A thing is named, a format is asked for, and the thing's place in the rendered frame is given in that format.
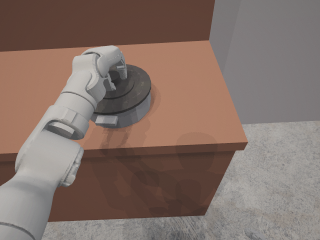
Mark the robot left upper arm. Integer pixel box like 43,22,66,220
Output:
0,129,84,240

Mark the lid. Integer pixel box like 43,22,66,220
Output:
93,64,151,115

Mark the right robot hand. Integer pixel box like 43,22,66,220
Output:
244,228,266,240

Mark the knob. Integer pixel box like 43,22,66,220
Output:
108,70,121,86

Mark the left robot hand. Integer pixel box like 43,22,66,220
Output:
81,45,127,92

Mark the left robot forearm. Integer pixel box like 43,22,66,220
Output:
15,50,110,173

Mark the table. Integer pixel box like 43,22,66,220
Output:
0,0,248,222

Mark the pot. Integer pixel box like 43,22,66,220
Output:
90,91,151,129

